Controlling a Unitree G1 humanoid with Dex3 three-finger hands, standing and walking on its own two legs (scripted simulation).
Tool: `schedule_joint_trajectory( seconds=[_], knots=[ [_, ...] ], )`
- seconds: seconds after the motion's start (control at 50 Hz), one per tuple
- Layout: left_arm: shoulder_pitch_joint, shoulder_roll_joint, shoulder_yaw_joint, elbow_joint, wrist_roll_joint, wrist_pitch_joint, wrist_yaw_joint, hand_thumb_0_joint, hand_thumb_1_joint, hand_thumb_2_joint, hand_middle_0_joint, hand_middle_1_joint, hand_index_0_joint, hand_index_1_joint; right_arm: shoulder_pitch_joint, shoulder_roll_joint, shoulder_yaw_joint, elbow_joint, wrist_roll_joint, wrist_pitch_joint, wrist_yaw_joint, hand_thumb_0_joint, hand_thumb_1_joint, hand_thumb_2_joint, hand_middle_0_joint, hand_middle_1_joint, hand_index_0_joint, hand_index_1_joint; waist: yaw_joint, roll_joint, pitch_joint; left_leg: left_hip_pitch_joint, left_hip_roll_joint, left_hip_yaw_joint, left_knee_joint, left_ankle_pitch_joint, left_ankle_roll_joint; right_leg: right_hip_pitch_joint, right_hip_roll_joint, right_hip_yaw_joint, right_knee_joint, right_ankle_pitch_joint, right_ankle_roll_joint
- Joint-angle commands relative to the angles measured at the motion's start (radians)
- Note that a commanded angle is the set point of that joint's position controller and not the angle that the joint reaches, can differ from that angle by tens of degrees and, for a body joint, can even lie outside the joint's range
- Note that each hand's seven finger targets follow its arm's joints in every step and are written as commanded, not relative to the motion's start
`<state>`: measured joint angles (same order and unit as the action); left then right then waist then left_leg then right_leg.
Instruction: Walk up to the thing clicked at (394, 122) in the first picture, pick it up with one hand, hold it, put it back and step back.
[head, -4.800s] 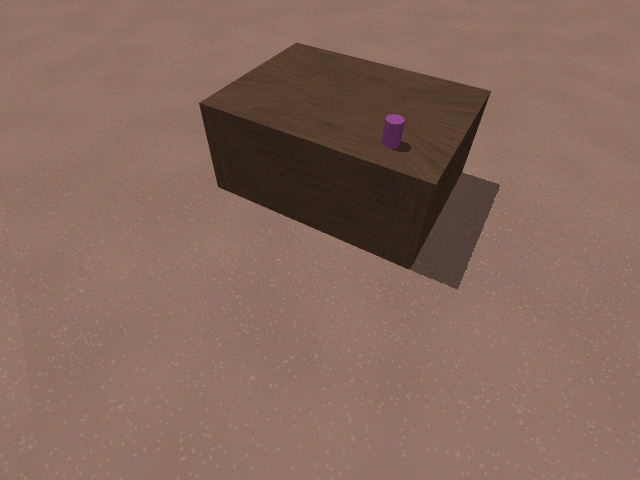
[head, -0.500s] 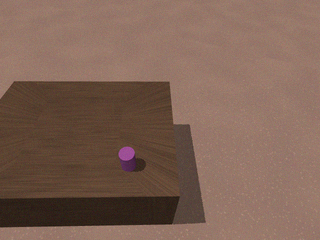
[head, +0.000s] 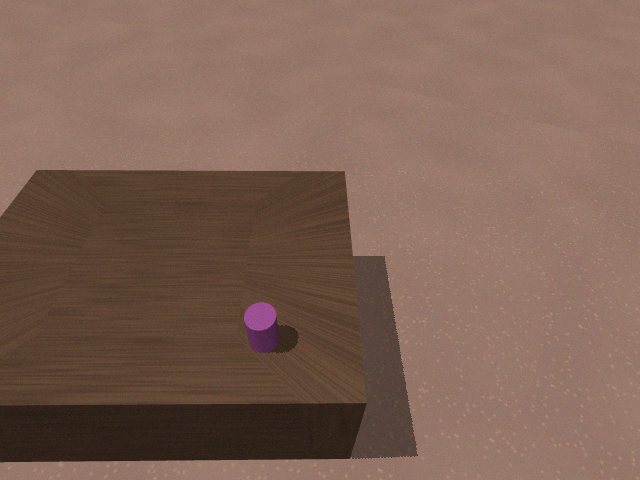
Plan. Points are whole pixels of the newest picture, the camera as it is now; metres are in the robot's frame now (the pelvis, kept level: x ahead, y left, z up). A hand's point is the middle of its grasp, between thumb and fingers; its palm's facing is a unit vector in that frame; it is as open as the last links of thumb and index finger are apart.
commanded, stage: stand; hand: left
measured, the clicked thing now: (262, 327) +0.48 +0.12 -0.28
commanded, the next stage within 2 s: go down in 1.92 s
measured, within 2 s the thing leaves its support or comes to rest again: neither
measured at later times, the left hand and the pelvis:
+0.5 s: hand out of the picture +0.08 +0.26 -0.16, palm faces -0.02 -0.94 -0.33, open 7.4 cm; pelvis +0.00 +0.00 +0.00, yaw +0 degrees
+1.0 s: hand out of the picture +0.08 +0.26 -0.16, palm faces -0.02 -0.94 -0.34, open 7.4 cm; pelvis +0.01 +0.00 +0.00, yaw +0 degrees
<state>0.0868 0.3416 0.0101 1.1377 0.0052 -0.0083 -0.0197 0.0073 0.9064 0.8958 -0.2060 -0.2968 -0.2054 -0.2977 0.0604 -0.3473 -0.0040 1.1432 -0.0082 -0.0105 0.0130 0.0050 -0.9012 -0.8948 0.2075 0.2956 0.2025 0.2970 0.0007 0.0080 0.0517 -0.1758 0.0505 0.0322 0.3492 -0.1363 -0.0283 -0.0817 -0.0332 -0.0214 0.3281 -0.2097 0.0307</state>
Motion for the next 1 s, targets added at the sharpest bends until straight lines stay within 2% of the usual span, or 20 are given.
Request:
schedule_joint_trajectory(
  seconds=[0.0, 0.1, 0.14, 0.16, 0.3, 0.38, 0.44, 0.5, 0.54, 0.56, 0.64, 0.72, 0.78, 0.98],
  knots=[
    [-0.043, 0.219, 0.042, -0.058, 0.003, -0.021, 0.021, 0.0, 0.9, 0.9, -0.2, -0.3, -0.2, -0.3, -0.044, -0.22, -0.039, -0.061, -0.004, -0.024, -0.015, 0.0, -0.9, -0.9, 0.2, 0.3, 0.2, 0.3, -0.004, -0.008, -0.093, 0.087, 0.101, -0.089, -0.057, 0.124, 0.029, -0.04, -0.102, 0.072, -0.061, 0.105, -0.031],
    [-0.038, 0.223, 0.041, -0.057, 0.005, -0.019, 0.022, 0.0, 0.9, 0.9, -0.2, -0.3, -0.2, -0.3, -0.045, -0.215, -0.041, -0.059, -0.004, -0.021, -0.013, 0.0, -0.9, -0.9, 0.2, 0.3, 0.2, 0.3, -0.006, -0.022, -0.076, 0.087, 0.096, -0.089, -0.067, 0.063, 0.03, -0.059, -0.103, 0.07, -0.072, 0.066, -0.032],
    [-0.033, 0.221, 0.039, -0.06, 0.004, -0.019, 0.021, 0.0, 0.9, 0.9, -0.2, -0.3, -0.2, -0.3, -0.044, -0.22, -0.043, -0.057, -0.005, -0.022, -0.013, 0.0, -0.9, -0.9, 0.2, 0.3, 0.2, 0.3, -0.004, -0.005, -0.078, 0.082, 0.095, -0.088, -0.072, 0.075, 0.029, -0.052, -0.104, 0.071, -0.07, 0.08, -0.033],
    [-0.034, 0.219, 0.039, -0.062, 0.004, -0.02, 0.022, 0.0, 0.9, 0.9, -0.2, -0.3, -0.2, -0.3, -0.044, -0.223, -0.044, -0.058, -0.005, -0.024, -0.012, 0.0, -0.9, -0.9, 0.2, 0.3, 0.2, 0.3, -0.004, 0.004, -0.092, 0.087, 0.099, -0.087, -0.062, 0.116, 0.035, -0.034, -0.108, 0.071, -0.066, 0.107, -0.035],
    [-0.03, 0.224, 0.035, -0.064, 0.006, -0.018, 0.025, 0.0, 0.9, 0.9, -0.2, -0.3, -0.2, -0.3, -0.043, -0.216, -0.042, -0.053, -0.003, -0.019, -0.013, 0.0, -0.9, -0.9, 0.2, 0.3, 0.2, 0.3, -0.005, -0.003, -0.085, 0.079, 0.095, -0.088, -0.064, 0.086, 0.035, -0.037, -0.111, 0.07, -0.071, 0.091, -0.035],
    [-0.025, 0.228, 0.035, -0.067, 0.003, -0.02, 0.026, 0.0, 0.9, 0.9, -0.2, -0.3, -0.2, -0.3, -0.038, -0.216, -0.042, -0.053, -0.004, -0.023, -0.012, 0.0, -0.9, -0.9, 0.2, 0.3, 0.2, 0.3, -0.004, -0.006, -0.103, 0.093, 0.099, -0.086, -0.056, 0.166, 0.033, -0.026, -0.111, 0.064, -0.058, 0.134, -0.033],
    [-0.02, 0.225, 0.033, -0.063, 0.004, -0.017, 0.026, 0.0, 0.9, 0.9, -0.2, -0.3, -0.2, -0.3, -0.041, -0.216, -0.042, -0.051, -0.001, -0.019, -0.012, 0.0, -0.9, -0.9, 0.2, 0.3, 0.2, 0.3, -0.005, -0.005, -0.072, 0.078, 0.093, -0.09, -0.066, 0.092, 0.029, -0.046, -0.107, 0.062, -0.071, 0.072, -0.033],
    [-0.014, 0.227, 0.034, -0.064, 0.008, -0.018, 0.026, 0.0, 0.9, 0.9, -0.2, -0.3, -0.2, -0.3, -0.04, -0.223, -0.044, -0.052, -0.001, -0.016, -0.013, 0.0, -0.9, -0.9, 0.2, 0.3, 0.2, 0.3, -0.004, -0.004, -0.073, 0.076, 0.091, -0.092, -0.068, 0.056, 0.034, -0.045, -0.11, 0.063, -0.073, 0.071, -0.035],
    [-0.014, 0.226, 0.033, -0.067, 0.006, -0.019, 0.026, 0.0, 0.9, 0.9, -0.2, -0.3, -0.2, -0.3, -0.034, -0.221, -0.043, -0.052, -0.002, -0.017, -0.012, 0.0, -0.9, -0.9, 0.2, 0.3, 0.2, 0.3, -0.003, -0.013, -0.085, 0.092, 0.095, -0.088, -0.059, 0.104, 0.036, -0.044, -0.112, 0.066, -0.07, 0.091, -0.037],
    [-0.016, 0.225, 0.033, -0.065, 0.006, -0.019, 0.026, 0.0, 0.9, 0.9, -0.2, -0.3, -0.2, -0.3, -0.028, -0.219, -0.041, -0.049, -0.001, -0.017, -0.011, 0.0, -0.9, -0.9, 0.2, 0.3, 0.2, 0.3, -0.006, -0.005, -0.08, 0.08, 0.091, -0.088, -0.057, 0.087, 0.035, -0.04, -0.113, 0.067, -0.076, 0.089, -0.035],
    [-0.013, 0.229, 0.034, -0.073, 0.005, -0.021, 0.027, 0.0, 0.9, 0.9, -0.2, -0.3, -0.2, -0.3, -0.03, -0.218, -0.042, -0.055, -0.003, -0.019, -0.012, 0.0, -0.9, -0.9, 0.2, 0.3, 0.2, 0.3, -0.003, -0.007, -0.097, 0.096, 0.096, -0.085, -0.044, 0.158, 0.037, -0.028, -0.116, 0.067, -0.069, 0.139, -0.034],
    [-0.007, 0.227, 0.033, -0.075, 0.005, -0.021, 0.028, 0.0, 0.9, 0.9, -0.2, -0.3, -0.2, -0.301, -0.026, -0.22, -0.041, -0.055, -0.002, -0.02, -0.014, 0.0, -0.9, -0.9, 0.2, 0.3, 0.2, 0.3, -0.001, -0.006, -0.098, 0.101, 0.097, -0.085, -0.044, 0.183, 0.035, -0.017, -0.114, 0.06, -0.063, 0.164, -0.032],
    [-0.009, 0.224, 0.032, -0.073, 0.006, -0.017, 0.027, 0.0, 0.9, 0.9, -0.2, -0.3, -0.2, -0.301, -0.026, -0.22, -0.04, -0.054, -0.001, -0.018, -0.015, 0.0, -0.9, -0.9, 0.2, 0.3, 0.2, 0.3, -0.001, -0.002, -0.084, 0.089, 0.095, -0.083, -0.052, 0.13, 0.036, -0.024, -0.114, 0.062, -0.072, 0.123, -0.036],
    [-0.002, 0.226, 0.032, -0.075, 0.006, -0.019, 0.026, 0.0, 0.9, 0.9, -0.2, -0.3, -0.2, -0.301, -0.027, -0.22, -0.042, -0.06, -0.002, -0.017, -0.013, 0.0, -0.9, -0.9, 0.2, 0.3, 0.2, 0.3, -0.004, -0.011, -0.069, 0.087, 0.09, -0.087, -0.055, 0.099, 0.035, -0.043, -0.112, 0.062, -0.084, 0.09, -0.035]
  ],
)
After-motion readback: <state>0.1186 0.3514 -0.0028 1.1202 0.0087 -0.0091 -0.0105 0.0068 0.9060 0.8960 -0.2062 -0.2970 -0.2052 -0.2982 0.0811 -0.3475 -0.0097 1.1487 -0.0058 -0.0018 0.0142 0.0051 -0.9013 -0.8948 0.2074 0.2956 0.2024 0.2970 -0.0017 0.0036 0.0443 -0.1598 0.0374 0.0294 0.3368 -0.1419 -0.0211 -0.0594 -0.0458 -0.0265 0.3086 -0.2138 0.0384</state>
